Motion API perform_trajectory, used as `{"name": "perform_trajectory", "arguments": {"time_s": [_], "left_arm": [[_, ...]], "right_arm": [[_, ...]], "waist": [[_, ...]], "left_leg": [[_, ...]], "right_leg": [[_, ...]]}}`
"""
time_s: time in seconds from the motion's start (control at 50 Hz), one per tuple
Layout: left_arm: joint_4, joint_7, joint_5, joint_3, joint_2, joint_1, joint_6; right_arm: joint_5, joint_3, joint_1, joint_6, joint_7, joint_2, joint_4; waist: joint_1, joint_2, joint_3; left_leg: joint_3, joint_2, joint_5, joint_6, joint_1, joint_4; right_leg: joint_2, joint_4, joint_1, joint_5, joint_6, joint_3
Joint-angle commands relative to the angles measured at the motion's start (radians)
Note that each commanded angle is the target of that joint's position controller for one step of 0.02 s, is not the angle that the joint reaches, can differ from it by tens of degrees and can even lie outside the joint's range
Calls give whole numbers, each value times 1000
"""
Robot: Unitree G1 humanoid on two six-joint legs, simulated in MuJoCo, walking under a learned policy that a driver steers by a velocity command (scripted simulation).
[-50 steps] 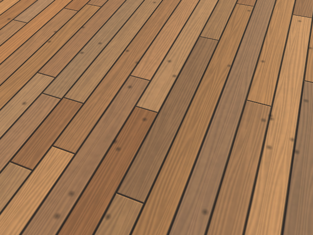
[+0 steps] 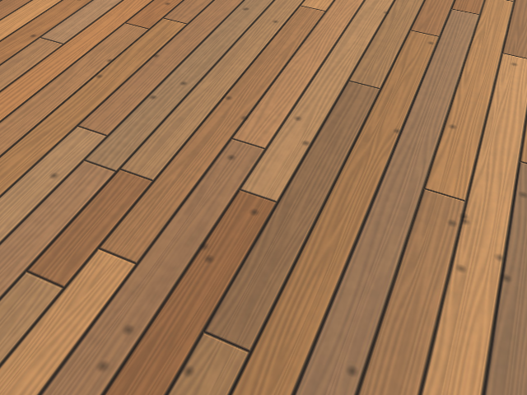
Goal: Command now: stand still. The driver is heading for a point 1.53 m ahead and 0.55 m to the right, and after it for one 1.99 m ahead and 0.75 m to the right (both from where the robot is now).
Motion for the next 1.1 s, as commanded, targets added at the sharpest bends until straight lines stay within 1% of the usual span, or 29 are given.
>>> {"name": "perform_trajectory", "arguments": {"time_s": [0.02, 0.32, 0.34, 0.38, 0.42, 0.46, 0.5, 0.52, 0.54, 0.56, 0.58, 0.6, 0.62, 0.64, 0.68, 0.7, 0.74, 0.8, 0.88, 0.92, 0.94, 0.96, 0.98, 1.0, 1.02, 1.04, 1.06, 1.08, 1.1], "left_arm": [[-13, 5, 0, 20, 107, 18, -7], [67, 8, -2, 8, 83, 48, -3], [80, 9, -2, 4, 70, 67, -2], [81, 11, -12, 7, 73, 65, -2], [55, 6, -13, 2, 57, 28, -24], [39, -14, -19, -7, 22, 17, -61], [44, -33, -33, -7, 20, 63, -88], [72, -38, -36, -5, 16, 145, -96], [111, -39, -27, 6, 37, 232, -100], [140, -38, -19, 29, 118, 355, -103], [150, -55, -14, 52, 240, 458, -114], [128, -58, 2, 28, 173, 373, -127], [98, -58, -5, 14, 119, 297, -134], [80, -61, -9, 9, 106, 255, -135], [73, -62, -8, -8, 60, 250, -124], [79, -58, -3, -14, 45, 282, -116], [81, -45, 0, -15, 61, 320, -104], [61, -27, 4, -11, 106, 311, -93], [68, -21, -14, 2, 135, 340, -95], [68, -20, -20, 11, 141, 329, -91], [63, -20, -18, 15, 150, 314, -87], [56, -21, -13, 21, 164, 299, -81], [49, -22, -5, 22, 165, 281, -71], [34, -24, 3, 17, 155, 267, -66], [8, -34, 13, -10, 65, 342, -74], [20, -42, -1, -37, -28, 401, -101], [-8, -46, -36, -7, 82, 287, -125], [-41, -44, -53, 5, 126, 195, -139], [-48, -35, -44, 11, 130, 151, -142]], "right_arm": [[1, -20, 26, -10, -5, -102, -17], [4, -6, 65, -8, -10, -89, 82], [4, -4, 83, -6, -12, -82, 96], [16, -16, 88, 1, -18, -122, 96], [25, -26, 117, -10, -17, -156, 91], [36, -44, 143, -30, -11, -199, 96], [39, -39, 64, -40, -5, -180, 70], [45, -34, 2, -39, -2, -166, 50], [43, -27, -35, -41, 0, -141, 33], [34, -9, -53, -51, 3, -74, 16], [37, -9, -65, -71, -3, -63, -30], [54, -19, -59, -86, 0, -104, -28], [59, -18, -38, -97, 12, -102, -15], [50, -20, -24, -105, 18, -97, 1], [32, -37, -73, -111, 28, -126, -6], [30, -37, -82, -109, 36, -112, -7], [27, -28, -131, -101, 45, -74, -25], [29, -7, -282, -97, 51, -36, -86], [38, -3, -375, -96, 65, -67, -129], [38, -8, -381, -101, 73, -93, -142], [36, -17, -353, -104, 75, -113, -140], [35, -30, -294, -105, 74, -139, -128], [37, -51, -158, -103, 68, -174, -88], [41, -74, 18, -97, 59, -215, -36], [16, -96, 175, -91, 50, -304, -5], [13, -84, 207, -89, 60, -288, 12], [21, -60, 126, -96, 62, -207, 10], [25, -48, 18, -101, 62, -171, -10], [16, -40, -59, -107, 66, -146, -24]], "waist": [[-1, 10, -8], [-4, 5, 12], [-5, 12, -10], [-14, 50, 38], [-36, 113, 114], [-44, 208, 135], [10, 194, 153], [61, 171, 146], [90, 99, 126], [120, -117, 63], [132, -333, 25], [78, -205, 66], [45, -131, 115], [29, -98, 107], [30, -84, 92], [36, -100, 72], [44, -94, 60], [65, -81, 90], [62, -103, 126], [35, -98, 117], [8, -103, 88], [-30, -120, 32], [-102, -129, -56], [-181, -117, -163], [-171, 71, -323], [-137, 256, -450], [-134, 192, -288], [-100, 135, -142], [-66, 48, -88]], "left_leg": [[-24, 32, 198, 12, -63, -107], [-7, 24, 164, 8, -72, -122], [-1, 16, 57, 12, -64, -132], [-36, 24, -322, 55, -115, -158], [-179, 120, -531, 121, -148, -239], [-388, 266, -563, 207, -152, -332], [-377, 277, -485, 208, -205, -322], [-293, 225, -418, 169, -272, -269], [-187, 146, -287, 125, -327, -146], [-8, 27, -140, 56, -427, 173], [45, -50, -235, 29, -581, 438], [-43, 10, -230, 45, -641, 617], [-54, 56, -130, 67, -683, 677], [-34, 87, -37, 80, -685, 668], [1, 128, 84, 75, -658, 578], [26, 127, 114, 64, -635, 545], [62, 119, 160, 35, -629, 460], [96, 89, 261, 5, -546, 227], [97, 66, 335, 20, -449, 75], [85, 62, 316, 50, -429, 30], [90, 48, 295, 67, -377, 19], [109, 19, 271, 85, -283, 27], [128, -13, 254, 111, -112, 33], [98, 10, 250, 143, 139, 39], [-266, 262, 100, 261, 525, 27], [-699, 421, -122, 353, 628, -184], [-658, 373, -166, 294, 498, -252], [-500, 349, -71, 257, 325, -273], [-377, 315, 72, 240, 170, -297]], "right_leg": [[3, -61, 42, 165, -13, -8], [12, -74, 32, 142, -18, -17], [28, -70, 39, 49, -20, -35], [76, 1, -37, -251, -41, -82], [78, 94, -158, -315, -60, -88], [52, 258, -197, -184, -75, -80], [23, 180, -131, -201, -120, -64], [32, 28, 18, -162, -137, -73], [38, -57, 153, -88, -131, -43], [-118, -191, 287, -189, -175, 223], [-330, -358, 356, -306, -309, 653], [-370, -375, 304, -340, -336, 719], [-333, -364, 280, -300, -308, 595], [-281, -366, 279, -228, -270, 474], [-210, -375, 286, 24, -215, 287], [-183, -373, 295, 133, -207, 222], [-165, -373, 296, 275, -216, 147], [-146, -408, 195, 281, -220, 83], [-184, -434, 181, 280, -225, 59], [-212, -395, 252, 375, -210, 45], [-219, -344, 283, 509, -198, 33], [-219, -260, 304, 703, -186, 19], [-193, -99, 288, 865, -167, -9], [-151, 119, 170, 840, -137, -31], [-35, 498, -182, 454, -88, -64], [108, 754, -378, -295, -69, 49], [49, 859, -479, -275, -96, 109], [-4, 848, -508, -174, -113, 70], [-53, 800, -454, -79, -115, 54]]}}
Keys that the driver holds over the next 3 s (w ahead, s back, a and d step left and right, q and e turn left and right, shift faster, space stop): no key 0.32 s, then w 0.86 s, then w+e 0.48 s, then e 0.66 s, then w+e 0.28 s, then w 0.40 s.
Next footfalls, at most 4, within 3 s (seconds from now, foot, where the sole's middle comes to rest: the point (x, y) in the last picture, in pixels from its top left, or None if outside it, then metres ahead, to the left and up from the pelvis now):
1.00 left None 0.42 0.10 -0.77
1.56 right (329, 320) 0.72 -0.14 -0.77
2.00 left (290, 242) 0.99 -0.04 -0.77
2.46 right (348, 304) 0.77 -0.20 -0.77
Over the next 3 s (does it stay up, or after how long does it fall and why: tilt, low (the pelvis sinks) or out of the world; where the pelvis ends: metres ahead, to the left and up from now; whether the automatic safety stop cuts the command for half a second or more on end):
stays up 1.00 -0.25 -0.02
